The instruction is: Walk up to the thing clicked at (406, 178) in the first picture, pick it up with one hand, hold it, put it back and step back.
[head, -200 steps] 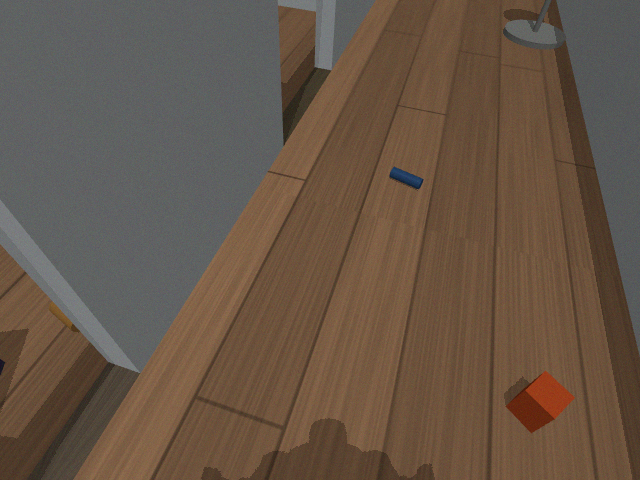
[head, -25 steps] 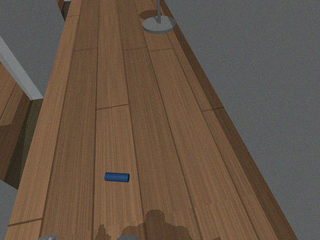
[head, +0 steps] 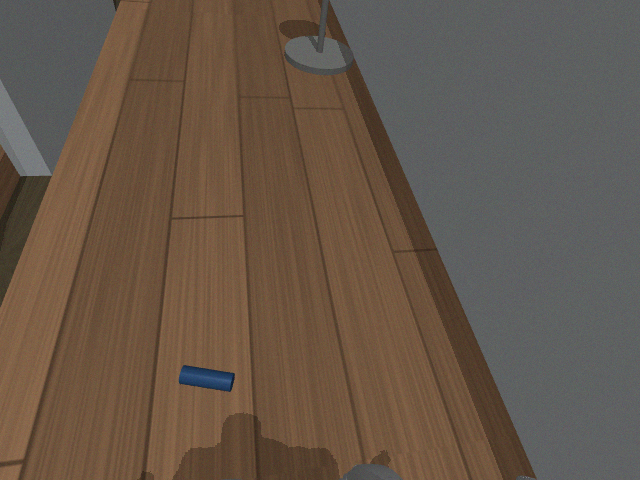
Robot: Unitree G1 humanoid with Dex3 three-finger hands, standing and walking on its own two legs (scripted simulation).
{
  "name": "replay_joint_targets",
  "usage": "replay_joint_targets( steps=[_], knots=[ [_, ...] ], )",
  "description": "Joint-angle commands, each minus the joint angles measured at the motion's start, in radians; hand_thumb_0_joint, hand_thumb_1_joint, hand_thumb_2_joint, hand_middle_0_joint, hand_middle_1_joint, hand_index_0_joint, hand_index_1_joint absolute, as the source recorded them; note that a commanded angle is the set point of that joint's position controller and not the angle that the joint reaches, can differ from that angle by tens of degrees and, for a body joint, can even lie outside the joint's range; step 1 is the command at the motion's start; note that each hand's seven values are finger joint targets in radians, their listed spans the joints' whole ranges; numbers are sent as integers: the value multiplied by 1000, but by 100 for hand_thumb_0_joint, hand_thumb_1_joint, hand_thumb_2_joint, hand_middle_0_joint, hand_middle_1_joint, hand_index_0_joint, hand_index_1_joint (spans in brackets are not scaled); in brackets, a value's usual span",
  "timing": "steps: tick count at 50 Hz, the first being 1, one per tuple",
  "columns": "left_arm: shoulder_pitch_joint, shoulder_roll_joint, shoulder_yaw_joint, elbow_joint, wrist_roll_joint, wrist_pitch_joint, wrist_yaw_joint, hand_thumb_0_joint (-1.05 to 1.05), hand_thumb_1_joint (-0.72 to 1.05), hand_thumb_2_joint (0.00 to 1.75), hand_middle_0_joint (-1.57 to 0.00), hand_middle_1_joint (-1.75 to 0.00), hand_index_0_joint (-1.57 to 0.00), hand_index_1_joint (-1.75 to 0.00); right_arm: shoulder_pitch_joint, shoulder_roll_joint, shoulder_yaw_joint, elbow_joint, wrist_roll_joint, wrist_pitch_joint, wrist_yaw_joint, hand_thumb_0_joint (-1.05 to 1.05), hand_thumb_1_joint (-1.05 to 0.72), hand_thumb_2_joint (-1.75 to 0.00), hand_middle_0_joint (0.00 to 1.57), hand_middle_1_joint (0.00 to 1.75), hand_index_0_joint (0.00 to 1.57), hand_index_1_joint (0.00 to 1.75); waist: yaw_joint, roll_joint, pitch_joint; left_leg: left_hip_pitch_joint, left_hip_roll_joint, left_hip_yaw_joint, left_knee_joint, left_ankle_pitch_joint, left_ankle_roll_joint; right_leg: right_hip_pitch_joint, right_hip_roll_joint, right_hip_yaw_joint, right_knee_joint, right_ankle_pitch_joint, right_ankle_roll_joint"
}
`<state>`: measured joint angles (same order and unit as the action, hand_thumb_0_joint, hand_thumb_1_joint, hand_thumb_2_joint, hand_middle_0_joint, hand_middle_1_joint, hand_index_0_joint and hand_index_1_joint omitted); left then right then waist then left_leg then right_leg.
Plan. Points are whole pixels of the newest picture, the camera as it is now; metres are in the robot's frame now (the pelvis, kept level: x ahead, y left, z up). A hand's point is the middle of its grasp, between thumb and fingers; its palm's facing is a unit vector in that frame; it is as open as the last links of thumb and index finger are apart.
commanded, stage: walk up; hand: left
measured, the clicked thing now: (207, 378) +0.50 +0.25 -0.74
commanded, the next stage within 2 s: stand in 1.66 s
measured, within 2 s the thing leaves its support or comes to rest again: neither
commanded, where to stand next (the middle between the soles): +0.10 -0.03 m, yaw -2 degrees
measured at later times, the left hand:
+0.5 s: hand out of the picture +0.12 +0.23 -0.14, palm faces -0.06 -0.93 -0.36, open 7.4 cm
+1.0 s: hand out of the picture +0.13 +0.24 -0.14, palm faces -0.05 -0.94 -0.32, open 7.4 cm
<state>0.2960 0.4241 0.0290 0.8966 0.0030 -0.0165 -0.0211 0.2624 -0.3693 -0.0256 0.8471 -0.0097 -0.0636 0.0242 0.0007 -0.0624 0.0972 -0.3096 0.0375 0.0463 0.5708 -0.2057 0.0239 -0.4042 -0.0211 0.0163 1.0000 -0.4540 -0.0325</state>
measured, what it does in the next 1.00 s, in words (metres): steps on the spot: right foot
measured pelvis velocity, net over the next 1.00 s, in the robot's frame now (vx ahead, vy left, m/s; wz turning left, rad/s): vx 0.04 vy -0.01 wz -0.03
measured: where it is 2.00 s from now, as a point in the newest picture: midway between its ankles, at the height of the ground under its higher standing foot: outside the picture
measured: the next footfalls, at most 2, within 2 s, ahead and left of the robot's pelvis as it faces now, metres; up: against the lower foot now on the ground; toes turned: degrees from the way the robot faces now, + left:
right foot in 0.20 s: +0.09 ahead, -0.15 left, +0.00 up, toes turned -2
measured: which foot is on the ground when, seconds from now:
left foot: down 0.00-1.00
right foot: up 0.00-0.18, down 0.20-1.00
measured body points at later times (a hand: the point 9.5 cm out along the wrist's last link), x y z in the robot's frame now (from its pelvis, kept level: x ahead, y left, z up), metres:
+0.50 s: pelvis +0.02 -0.02 +0.00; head +0.03 -0.03 +0.45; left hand +0.12 +0.28 -0.12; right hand +0.09 -0.32 -0.14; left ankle +0.07 +0.11 -0.73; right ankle +0.06 -0.15 -0.73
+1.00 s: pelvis +0.04 -0.01 +0.02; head +0.05 -0.01 +0.47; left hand +0.13 +0.29 -0.12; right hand +0.11 -0.32 -0.11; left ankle +0.07 +0.11 -0.73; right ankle +0.06 -0.15 -0.73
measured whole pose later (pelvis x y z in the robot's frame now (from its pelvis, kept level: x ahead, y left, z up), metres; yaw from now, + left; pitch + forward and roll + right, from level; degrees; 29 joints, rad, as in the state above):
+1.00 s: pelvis +0.04 -0.01 +0.02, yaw -2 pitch -2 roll +0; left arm 0.08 0.35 0.00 1.18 0.00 -0.01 -0.02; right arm 0.08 -0.36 0.00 1.16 -0.01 -0.02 0.01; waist 0.00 0.00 0.05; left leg -0.15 0.03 0.06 0.36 -0.17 0.00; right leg -0.15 -0.03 0.00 0.34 -0.16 0.03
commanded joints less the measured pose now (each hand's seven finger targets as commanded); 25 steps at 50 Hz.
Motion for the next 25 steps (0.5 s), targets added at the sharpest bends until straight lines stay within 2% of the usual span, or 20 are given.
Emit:
replay_joint_targets(
  steps=[1,3,5,6,7,8,9,10,11,12,13,14,15,16,17,18,19,22,23,25],
  knots=[
    [96,161,53,-7,-7,-5,18,0,90,90,-20,-30,-20,-30,-19,-293,-85,-51,0,-9,-29,0,-90,-90,20,30,20,30,12,271,-59,44,200,-178,-242,92,167,-23,-36,13,-68,80,20],
    [74,156,52,9,-4,-5,18,0,90,90,-20,-30,-20,-30,-58,-274,-75,-63,-5,-1,-29,0,-90,-90,20,30,20,30,10,253,-58,-10,193,-144,-238,27,170,25,-44,-12,-162,109,31],
    [43,152,55,17,1,-5,18,0,90,90,-20,-30,-20,-30,-62,-285,-75,-55,-7,8,-26,0,-90,-90,20,30,20,30,0,258,-67,-44,204,-156,-219,-23,173,80,-41,-28,-221,132,35],
    [30,151,53,19,2,-10,22,0,90,90,-20,-30,-20,-30,-67,-284,-74,-51,-8,15,-25,0,-90,-90,20,30,20,30,-7,249,-82,-29,209,-167,-188,3,179,93,-26,-38,-257,116,35],
    [44,140,53,33,4,-14,26,0,90,90,-20,-30,-20,-30,-74,-287,-74,-48,-4,22,-23,0,-90,-90,20,30,20,30,6,240,-106,-32,223,-170,-137,31,182,141,-15,-48,-309,135,31],
    [52,136,54,48,7,-21,30,0,90,90,-20,-30,-20,-30,-89,-272,-68,-46,0,30,-22,0,-90,-90,20,30,20,30,19,201,-122,-47,209,-156,-79,56,169,201,0,-54,-398,182,25],
    [52,141,55,59,11,-28,34,0,90,90,-20,-30,-20,-30,-107,-242,-53,-45,8,36,-21,0,-90,-90,20,30,20,30,37,162,-131,-71,185,-132,-21,64,132,252,1,-41,-474,222,12],
    [42,160,57,56,16,-38,40,0,90,90,-20,-30,-20,-30,-103,-201,-38,-39,16,37,-22,0,-90,-90,20,30,20,30,45,93,-141,-70,157,-105,47,67,83,275,-44,35,-559,262,-8],
    [-15,214,65,42,26,-49,44,0,90,90,-20,-30,-20,-30,-75,-148,-24,-33,26,39,-22,0,-90,-90,20,30,20,30,5,-84,-122,-106,68,-58,153,-16,21,230,-205,283,-641,319,-58],
    [-103,253,64,22,16,-50,41,0,90,90,-20,-30,-20,-30,-74,-151,-21,-17,23,46,-28,0,-90,-90,20,30,20,30,-17,-110,-66,-88,-6,-33,145,-242,-6,114,-308,387,-687,290,-146],
    [-164,272,59,14,14,-43,37,0,90,90,-20,-30,-20,-30,-66,-198,-38,20,19,49,-33,0,-90,-90,20,30,20,30,-19,-125,-55,39,5,-43,170,-313,1,-9,-317,375,-650,283,-187],
    [-188,224,47,14,11,-38,34,0,90,90,-20,-30,-20,-30,-48,-204,-40,47,16,46,-31,0,-90,-90,20,30,20,30,-42,-103,-51,112,19,-57,92,-250,7,-54,-256,287,-624,253,-146],
    [-179,194,36,21,9,-35,32,0,90,90,-20,-30,-20,-30,-69,-212,-39,63,21,40,-26,0,-90,-90,20,30,20,30,-41,-75,-54,134,31,-61,-9,-138,12,-38,-197,192,-610,249,-83],
    [-193,175,31,26,5,-38,33,0,90,90,-20,-30,-20,-30,-83,-223,-44,80,24,35,-23,0,-90,-90,20,30,20,30,-40,-67,-93,137,52,-74,-33,-10,18,36,-156,132,-575,303,-40],
    [-186,164,28,39,3,-39,33,0,90,90,-20,-30,-20,-30,-96,-221,-41,87,23,33,-22,0,-90,-90,20,30,20,30,-30,-61,-140,151,68,-99,-61,70,26,85,-131,106,-547,355,-20],
    [-175,163,28,55,-1,-39,31,0,90,90,-20,-30,-20,-30,-110,-216,-36,92,20,30,-22,0,-90,-90,20,30,20,30,-15,-58,-172,160,76,-105,-75,102,28,125,-117,102,-541,371,-14],
    [-162,174,28,65,-3,-38,30,0,90,90,-20,-30,-20,-30,-133,-216,-29,96,16,31,-22,0,-90,-90,20,30,20,30,-1,-66,-178,165,72,-100,-75,76,28,122,-121,117,-565,326,-14],
    [-217,169,25,83,1,-27,29,0,90,90,-20,-30,-20,-30,-157,-207,-22,139,11,38,-15,0,-90,-90,20,30,20,30,-2,-43,-83,111,61,-95,-132,-99,13,84,-131,138,-661,60,-11],
    [-240,168,24,86,3,-25,29,0,90,90,-20,-30,-20,-30,-154,-211,-20,154,7,39,-14,0,-90,-90,20,30,20,30,-11,-23,-75,100,69,-103,-164,-118,12,91,-127,136,-666,29,-11],
    [-236,158,21,102,-1,-24,27,0,90,90,-20,-30,-20,-30,-163,-210,-15,176,2,34,-13,0,-90,-90,20,30,20,30,0,13,-66,80,81,-122,-204,-114,13,122,-109,119,-668,55,-9]
  ],
)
